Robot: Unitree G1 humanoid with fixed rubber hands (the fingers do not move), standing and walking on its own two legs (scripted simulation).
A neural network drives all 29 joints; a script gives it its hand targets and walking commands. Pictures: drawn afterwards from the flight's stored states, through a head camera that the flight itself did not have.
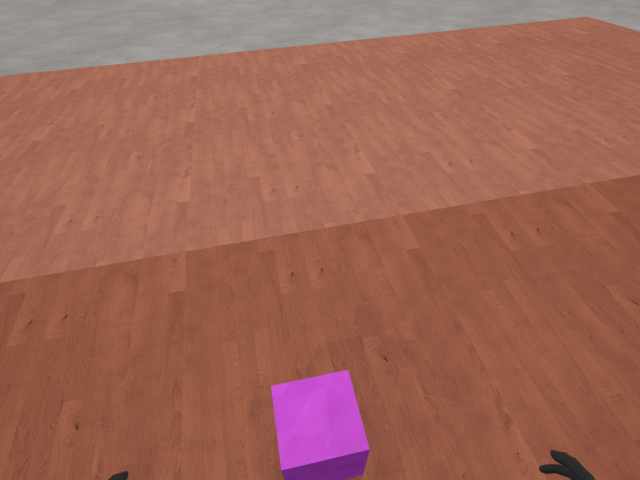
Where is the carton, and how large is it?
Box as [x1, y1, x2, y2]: [271, 370, 369, 479]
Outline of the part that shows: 347,370 271,386 280,463 284,479 345,479 362,474 369,449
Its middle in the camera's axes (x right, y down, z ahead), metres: +0.00 +0.53 +1.05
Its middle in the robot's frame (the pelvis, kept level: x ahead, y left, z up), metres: +0.39 +0.03 -0.66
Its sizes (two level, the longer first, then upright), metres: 0.210 0.200 0.250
